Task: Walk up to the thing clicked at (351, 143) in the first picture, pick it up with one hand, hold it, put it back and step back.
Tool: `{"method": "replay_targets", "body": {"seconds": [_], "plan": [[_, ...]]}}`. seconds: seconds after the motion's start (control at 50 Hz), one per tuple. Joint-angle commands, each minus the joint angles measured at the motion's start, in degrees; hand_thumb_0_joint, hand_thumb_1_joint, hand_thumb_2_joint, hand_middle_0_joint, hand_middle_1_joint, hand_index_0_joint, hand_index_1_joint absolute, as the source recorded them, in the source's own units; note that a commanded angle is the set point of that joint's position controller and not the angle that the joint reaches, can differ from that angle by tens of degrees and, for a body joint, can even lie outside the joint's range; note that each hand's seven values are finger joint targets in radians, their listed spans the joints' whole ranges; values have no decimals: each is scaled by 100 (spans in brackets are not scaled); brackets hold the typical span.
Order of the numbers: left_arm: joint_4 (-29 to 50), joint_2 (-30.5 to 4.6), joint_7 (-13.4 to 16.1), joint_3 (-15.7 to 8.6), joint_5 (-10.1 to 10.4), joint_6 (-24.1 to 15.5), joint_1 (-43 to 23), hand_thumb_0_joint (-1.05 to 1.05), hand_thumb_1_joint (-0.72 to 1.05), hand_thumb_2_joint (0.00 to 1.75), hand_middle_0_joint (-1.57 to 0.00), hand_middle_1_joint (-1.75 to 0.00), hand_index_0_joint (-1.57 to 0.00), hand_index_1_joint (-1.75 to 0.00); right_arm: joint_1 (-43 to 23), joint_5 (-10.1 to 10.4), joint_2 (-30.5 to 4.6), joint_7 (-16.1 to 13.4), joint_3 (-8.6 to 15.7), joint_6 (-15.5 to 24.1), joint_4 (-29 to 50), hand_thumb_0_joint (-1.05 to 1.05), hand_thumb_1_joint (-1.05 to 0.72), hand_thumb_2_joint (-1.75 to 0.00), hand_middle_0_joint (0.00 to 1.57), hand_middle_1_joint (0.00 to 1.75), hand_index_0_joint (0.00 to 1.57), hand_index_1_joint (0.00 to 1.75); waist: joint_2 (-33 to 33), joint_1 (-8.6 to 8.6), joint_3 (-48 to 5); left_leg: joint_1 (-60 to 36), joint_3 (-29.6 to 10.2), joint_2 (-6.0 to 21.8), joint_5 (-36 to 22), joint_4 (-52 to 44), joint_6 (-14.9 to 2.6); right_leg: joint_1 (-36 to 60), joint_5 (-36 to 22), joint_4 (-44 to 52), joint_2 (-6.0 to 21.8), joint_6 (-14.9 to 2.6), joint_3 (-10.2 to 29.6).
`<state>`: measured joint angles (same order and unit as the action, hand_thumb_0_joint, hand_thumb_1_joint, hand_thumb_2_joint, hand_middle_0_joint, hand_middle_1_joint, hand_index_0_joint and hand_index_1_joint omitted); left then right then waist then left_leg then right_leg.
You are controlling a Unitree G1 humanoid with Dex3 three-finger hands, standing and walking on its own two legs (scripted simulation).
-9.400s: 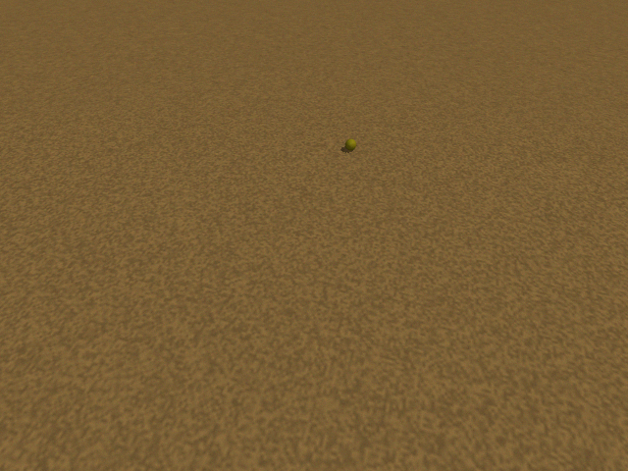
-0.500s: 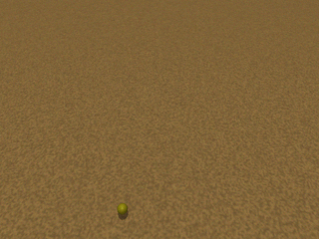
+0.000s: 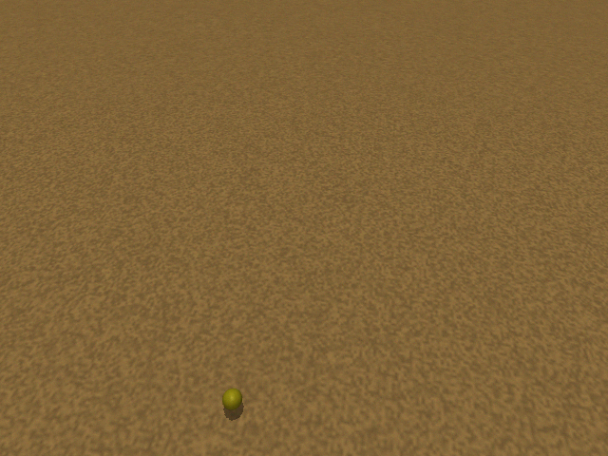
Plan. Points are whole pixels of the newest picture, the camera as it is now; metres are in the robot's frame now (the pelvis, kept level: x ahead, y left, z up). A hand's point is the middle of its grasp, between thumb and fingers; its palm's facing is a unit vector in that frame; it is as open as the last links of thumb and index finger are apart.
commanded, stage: walk up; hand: left
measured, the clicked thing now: (232, 399) +0.45 +0.21 -0.75
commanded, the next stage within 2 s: stand in 1.66 s
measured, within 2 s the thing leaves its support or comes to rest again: neither
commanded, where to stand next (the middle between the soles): +0.06 -0.03 m, yaw +1 degrees
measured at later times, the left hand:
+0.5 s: hand out of the picture +0.11 +0.24 -0.17, palm faces +0.03 -0.94 -0.33, open 7.4 cm
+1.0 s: hand out of the picture +0.09 +0.24 -0.16, palm faces +0.03 -0.94 -0.33, open 7.4 cm
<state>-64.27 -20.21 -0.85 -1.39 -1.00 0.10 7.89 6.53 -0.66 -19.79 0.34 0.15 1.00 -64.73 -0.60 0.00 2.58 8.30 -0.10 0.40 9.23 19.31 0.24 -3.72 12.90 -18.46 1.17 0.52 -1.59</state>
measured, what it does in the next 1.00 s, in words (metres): stands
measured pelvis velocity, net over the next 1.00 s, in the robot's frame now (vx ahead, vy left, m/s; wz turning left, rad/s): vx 0.01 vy -0.01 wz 0.01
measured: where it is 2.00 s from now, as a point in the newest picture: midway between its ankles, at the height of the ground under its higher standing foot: outside the picture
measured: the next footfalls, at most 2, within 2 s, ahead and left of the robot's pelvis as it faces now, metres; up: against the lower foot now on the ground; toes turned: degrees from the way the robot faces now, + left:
none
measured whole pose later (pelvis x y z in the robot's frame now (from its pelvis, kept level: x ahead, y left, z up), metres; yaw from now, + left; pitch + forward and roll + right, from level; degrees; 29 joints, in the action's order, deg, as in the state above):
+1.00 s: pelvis +0.01 -0.01 +0.00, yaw +1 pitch -3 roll +0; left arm -62.5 -20.0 -1.0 -3.0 -0.8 1.5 6.0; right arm 6.8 -0.6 -19.8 -0.7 0.4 0.8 -62.5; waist -0.5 0.1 3.6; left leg 7.5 -1.1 1.5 11.9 22.4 1.4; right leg -2.2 15.3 -20.4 0.0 -0.6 -2.5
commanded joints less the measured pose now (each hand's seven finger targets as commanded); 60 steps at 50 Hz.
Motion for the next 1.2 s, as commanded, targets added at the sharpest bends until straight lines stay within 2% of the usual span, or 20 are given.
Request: {"method": "replay_targets", "body": {"seconds": [0.0, 0.04, 0.12, 0.16, 0.22, 0.28, 0.36, 0.42, 0.44, 0.46, 0.52, 0.58, 0.64, 0.7, 0.78, 0.96, 1.18], "plan": [[392, -1151, 32, -289, -28, -72, -66, 0, 90, 90, -20, -30, -20, -30, -123, -82, -1367, -97, 331, 158, 419, 0, -90, -90, 20, 30, 20, 30, 209, 51, -78, 151, -854, 716, 1057, -582, -352, -344, 515, 107, 375, -282, 320], [403, -1143, 22, -307, -31, -74, 15, 0, 90, 90, -20, -30, -20, -30, -161, -97, -1332, -103, 336, 164, 489, 0, -90, -90, 20, 30, 20, 30, 288, 92, 93, 295, -869, 697, 993, -506, -359, -394, 446, 142, 404, -311, 418], [483, -1235, 44, -355, -22, -121, 48, 0, 90, 90, -20, -30, -20, -30, -84, -57, -1252, -118, 324, 217, 602, 0, -90, -90, 20, 30, 20, 30, 182, 72, -145, 76, -524, 529, -663, 55, -302, -143, -778, 94, 529, -323, 490], [551, -1270, 60, -362, -5, -132, 65, 0, 90, 90, -20, -30, -20, -30, 22, -41, -1232, -120, 321, 216, 647, 0, -90, -90, 20, 30, 20, 30, 32, 55, -374, -95, -389, 519, -1205, 283, -316, 41, -1404, 11, 592, -311, 496], [608, -1282, 89, -376, 22, -108, 81, 0, 90, 90, -20, -30, -20, -30, 56, -20, -1244, -134, 350, 179, 719, 0, -90, -90, 20, 30, 20, 30, -52, 51, -461, -192, -329, 501, -1395, 467, -323, 67, -1604, -124, 541, -315, 430], [685, -1292, 98, -385, 17, -78, 20, 0, 90, 90, -20, -30, -20, -30, 83, -24, -1278, -148, 376, 143, 771, 0, -90, -90, 20, 30, 20, 30, -55, 15, -427, -130, -297, 491, -1307, 582, -346, 13, -1438, -234, 511, -356, 399], [775, -1278, 109, -380, 25, -64, 10, 0, 90, 90, -20, -30, -20, -30, 122, -25, -1269, -164, 381, 128, 837, 0, -90, -90, 20, 30, 20, 30, -52, 23, -405, -96, -307, 542, -1592, 658, -396, 69, -1701, -347, 521, -361, 397], [811, -1286, 114, -397, 37, -44, -22, 0, 90, 90, -20, -30, -20, -30, 133, -17, -1306, -177, 411, 128, 876, 0, -90, -90, 20, 30, 20, 30, 74, 24, -365, -128, -363, 580, -1877, 688, -432, 73, -1890, -522, 474, -362, 312], [741, -1215, 133, -362, 44, -23, -114, 0, 90, 90, -20, -30, -20, -30, -31, 14, -1265, -198, 361, 128, 836, 0, -90, -90, 20, 30, 20, 30, 88, 28, -376, -243, -426, 682, -2309, 564, -379, 4, -2219, -384, 546, -295, 340], [758, -1220, 136, -366, 64, -16, -162, 0, 90, 90, -20, -30, -20, -30, -6, 17, -1263, -206, 363, 120, 839, 0, -90, -90, 20, 30, 20, 30, 95, 25, -410, -271, -398, 668, -2458, 566, -349, 80, -2309, -379, 531, -280, 314], [724, -1244, 150, -360, 60, -10, -134, 0, 90, 90, -20, -30, -20, -30, -71, 18, -1265, -222, 370, 90, 828, 0, -90, -90, 20, 30, 20, 30, 82, 48, -507, -322, -322, 627, -2344, 646, -340, 220, -2483, -358, 563, -281, 306], [708, -1239, 154, -358, 46, -5, -182, 0, 90, 90, -20, -30, -20, -30, -87, 16, -1252, -224, 373, 78, 801, 0, -90, -90, 20, 30, 20, 30, 59, 26, -611, -298, -313, 620, -2143, 563, -339, 336, -2341, -307, 575, -287, 307], [714, -1216, 136, -352, 36, 0, -316, 0, 90, 90, -20, -30, -20, -30, -160, 16, -1246, -218, 354, 84, 772, 0, -90, -90, 20, 30, 20, 30, 77, 11, -589, -266, -356, 620, -1899, 395, -318, 323, -1957, -204, 566, -268, 311], [675, -1224, 118, -360, 39, -6, -364, 0, 90, 90, -20, -30, -20, -30, -243, 16, -1231, -206, 305, 98, 752, 0, -90, -90, 20, 30, 20, 30, 68, 61, -531, -300, -371, 601, -1874, 309, -283, 288, -1819, -127, 547, -243, 318], [639, -1206, 101, -367, 34, 5, -402, 0, 90, 90, -20, -30, -20, -30, -231, -6, -1276, -210, 303, 121, 681, 0, -90, -90, 20, 30, 20, 30, 115, 46, -473, -370, -427, 631, -1696, 184, -301, 188, -1535, -75, 513, -241, 294], [567, -1208, 61, -381, 6, -9, -445, 0, 90, 90, -20, -30, -20, -30, -231, -27, -1227, -183, 270, 121, 628, 0, -90, -90, 20, 30, 20, 30, -10, 41, -272, -150, -406, 522, -895, 72, -236, 47, -829, 239, 534, -263, 408], [516, -1183, 34, -385, -3, -1, -330, 0, 90, 90, -20, -30, -20, -30, -104, -50, -1278, -193, 300, 151, 515, 0, -90, -90, 20, 30, 20, 30, 183, 44, -213, -27, -611, 625, -618, -132, -271, 15, -445, 221, 494, -273, 361]]}}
